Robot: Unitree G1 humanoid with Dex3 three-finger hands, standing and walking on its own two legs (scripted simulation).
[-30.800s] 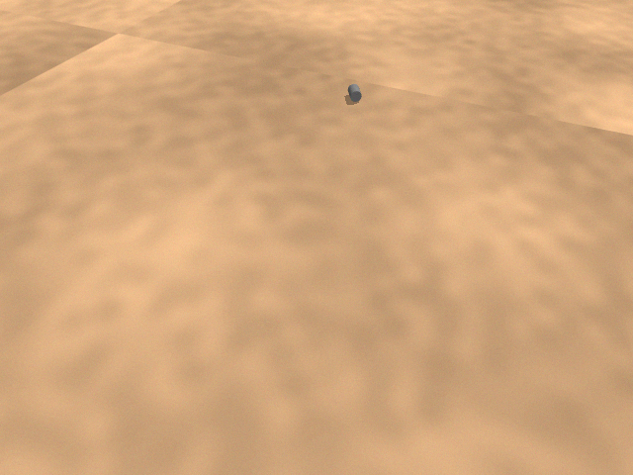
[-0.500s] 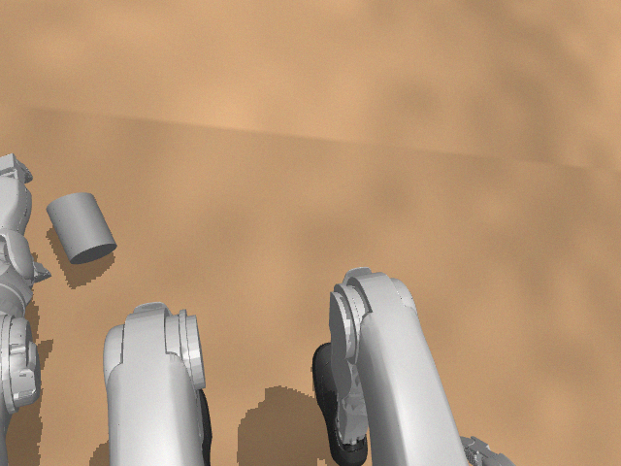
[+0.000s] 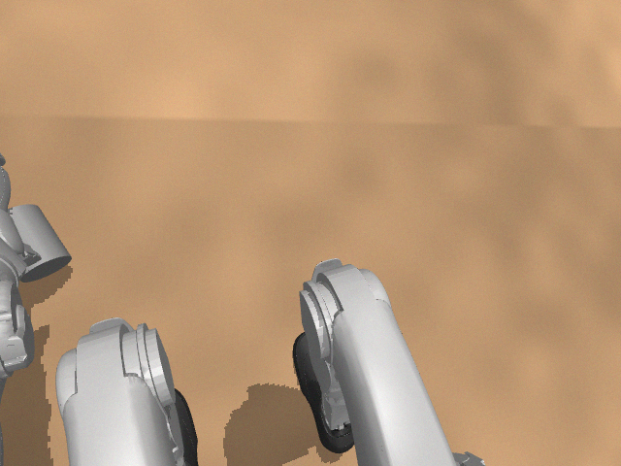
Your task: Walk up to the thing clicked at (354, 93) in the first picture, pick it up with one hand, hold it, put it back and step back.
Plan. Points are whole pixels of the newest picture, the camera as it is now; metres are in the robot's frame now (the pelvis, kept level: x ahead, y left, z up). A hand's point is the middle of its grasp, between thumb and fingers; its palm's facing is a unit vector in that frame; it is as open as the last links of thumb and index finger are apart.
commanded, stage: approach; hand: left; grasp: from above
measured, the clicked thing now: (30, 243) +0.46 +0.29 -0.29
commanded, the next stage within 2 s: close in in 0.16 s
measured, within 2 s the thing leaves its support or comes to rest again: neither
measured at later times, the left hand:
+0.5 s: hand out of the picture +0.44 +0.31 -0.17, palm faces -0.39 -0.22 -0.89, open 14.1 cm
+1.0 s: hand (14, 242) +0.45 +0.29 -0.23, palm faces -0.40 -0.23 -0.89, open 14.3 cm
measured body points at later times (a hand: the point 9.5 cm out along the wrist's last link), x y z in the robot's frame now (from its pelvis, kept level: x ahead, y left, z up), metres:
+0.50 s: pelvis +0.00 +0.00 +0.00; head +0.23 +0.07 +0.38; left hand +0.46 +0.31 -0.12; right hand +0.06 -0.27 -0.10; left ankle +0.07 +0.13 -0.29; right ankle +0.11 -0.13 -0.29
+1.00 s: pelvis +0.00 +0.00 -0.02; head +0.26 +0.07 +0.34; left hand +0.47 +0.30 -0.18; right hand +0.01 -0.26 -0.10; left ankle +0.07 +0.13 -0.29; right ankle +0.11 -0.13 -0.29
